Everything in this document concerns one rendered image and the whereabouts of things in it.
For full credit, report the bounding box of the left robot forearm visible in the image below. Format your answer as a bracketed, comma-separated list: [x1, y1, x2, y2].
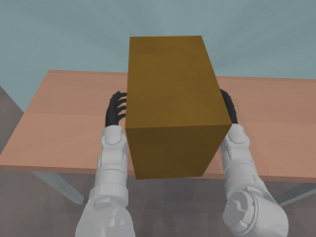
[75, 124, 128, 235]

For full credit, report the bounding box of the left robot hand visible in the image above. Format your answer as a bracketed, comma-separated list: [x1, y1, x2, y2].
[105, 91, 127, 127]

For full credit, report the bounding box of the robot left upper arm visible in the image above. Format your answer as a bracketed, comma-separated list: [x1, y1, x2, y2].
[75, 204, 135, 237]

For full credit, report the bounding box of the right robot forearm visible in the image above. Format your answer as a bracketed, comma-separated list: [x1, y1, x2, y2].
[220, 123, 289, 228]

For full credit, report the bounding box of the robot right upper arm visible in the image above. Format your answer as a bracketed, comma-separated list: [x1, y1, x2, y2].
[222, 190, 289, 237]

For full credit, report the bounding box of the carton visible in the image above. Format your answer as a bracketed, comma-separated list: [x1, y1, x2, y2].
[124, 36, 232, 180]

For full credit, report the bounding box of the right robot hand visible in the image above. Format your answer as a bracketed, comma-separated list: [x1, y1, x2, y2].
[220, 89, 238, 124]

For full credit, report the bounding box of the table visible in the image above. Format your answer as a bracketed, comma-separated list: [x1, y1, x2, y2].
[0, 69, 316, 207]

